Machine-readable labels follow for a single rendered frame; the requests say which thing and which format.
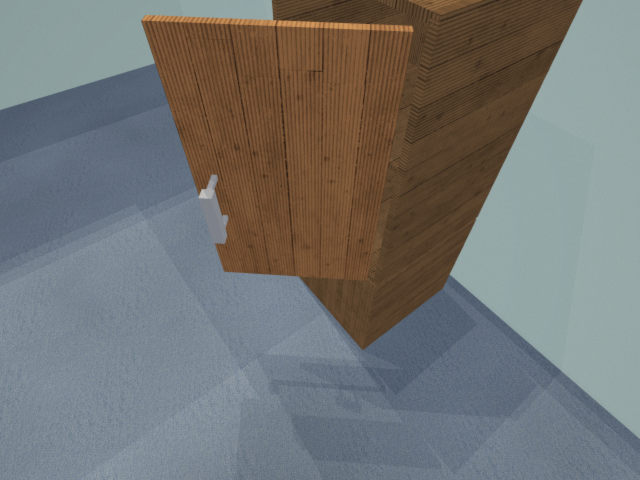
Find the handle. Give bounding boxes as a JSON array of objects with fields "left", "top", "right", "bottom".
[{"left": 199, "top": 175, "right": 229, "bottom": 244}]

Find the cupboard door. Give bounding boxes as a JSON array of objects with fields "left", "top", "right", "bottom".
[{"left": 141, "top": 15, "right": 414, "bottom": 281}]

